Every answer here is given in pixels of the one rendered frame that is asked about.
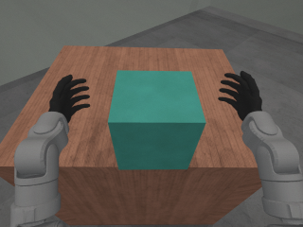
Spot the carton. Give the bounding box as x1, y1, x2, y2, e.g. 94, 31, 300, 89
108, 70, 206, 170

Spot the right robot hand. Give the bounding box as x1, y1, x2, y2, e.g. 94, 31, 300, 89
218, 71, 262, 121

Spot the robot left forearm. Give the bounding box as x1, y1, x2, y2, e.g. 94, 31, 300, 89
9, 112, 69, 227

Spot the robot right forearm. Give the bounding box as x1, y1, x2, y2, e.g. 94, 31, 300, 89
241, 111, 303, 226

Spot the left robot hand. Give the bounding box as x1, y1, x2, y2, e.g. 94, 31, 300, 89
49, 74, 90, 123

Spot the pedestal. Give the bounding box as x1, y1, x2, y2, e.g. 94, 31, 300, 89
0, 45, 262, 225

